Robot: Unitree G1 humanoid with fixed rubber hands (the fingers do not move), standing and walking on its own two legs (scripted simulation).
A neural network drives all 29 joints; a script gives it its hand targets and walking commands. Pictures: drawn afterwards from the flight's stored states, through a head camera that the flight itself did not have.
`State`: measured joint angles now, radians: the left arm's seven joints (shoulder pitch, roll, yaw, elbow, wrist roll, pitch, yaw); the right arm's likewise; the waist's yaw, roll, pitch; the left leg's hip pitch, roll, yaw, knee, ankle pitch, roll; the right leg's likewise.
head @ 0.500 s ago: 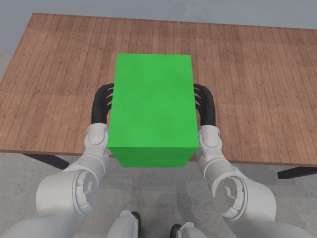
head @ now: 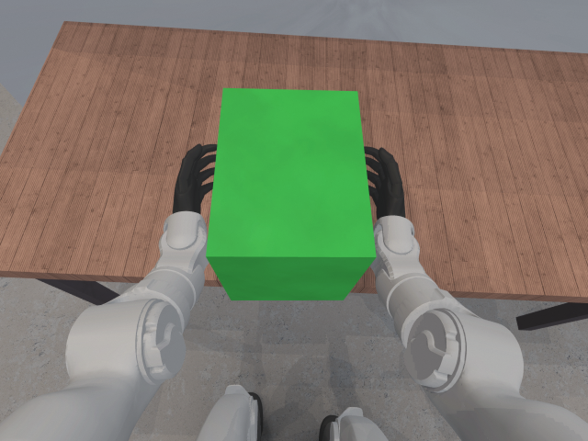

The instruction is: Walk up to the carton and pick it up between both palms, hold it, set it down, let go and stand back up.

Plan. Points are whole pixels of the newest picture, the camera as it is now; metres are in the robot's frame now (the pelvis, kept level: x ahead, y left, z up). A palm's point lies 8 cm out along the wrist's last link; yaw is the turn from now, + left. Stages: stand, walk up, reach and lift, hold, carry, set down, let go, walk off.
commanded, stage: set down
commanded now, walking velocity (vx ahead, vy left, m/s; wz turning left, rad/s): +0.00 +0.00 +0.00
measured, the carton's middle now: (289, 204) +0.45 +0.04 -0.04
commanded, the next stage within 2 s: none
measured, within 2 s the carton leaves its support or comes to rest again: neither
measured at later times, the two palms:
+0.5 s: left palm (183, 198) +0.42 +0.19 +0.00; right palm (387, 198) +0.45 -0.10 +0.00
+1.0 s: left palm (155, 221) +0.38 +0.21 +0.01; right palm (397, 206) +0.42 -0.10 +0.03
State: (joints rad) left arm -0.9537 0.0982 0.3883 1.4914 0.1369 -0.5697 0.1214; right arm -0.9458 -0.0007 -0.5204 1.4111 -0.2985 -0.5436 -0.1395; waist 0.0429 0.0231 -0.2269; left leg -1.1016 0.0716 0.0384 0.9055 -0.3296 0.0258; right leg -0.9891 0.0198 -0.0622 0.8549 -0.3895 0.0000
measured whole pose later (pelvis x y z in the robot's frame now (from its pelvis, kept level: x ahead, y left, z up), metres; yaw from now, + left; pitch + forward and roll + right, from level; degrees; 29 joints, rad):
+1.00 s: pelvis -0.02 +0.01 +0.01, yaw +1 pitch +24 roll -4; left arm -0.79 0.12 0.15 1.22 -0.03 -0.40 0.10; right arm -0.91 -0.09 -0.23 1.35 -0.01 -0.41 -0.08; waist 0.05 0.02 -0.20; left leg -1.01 0.04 0.01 0.88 -0.29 0.04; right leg -0.89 0.01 -0.06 0.82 -0.35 0.02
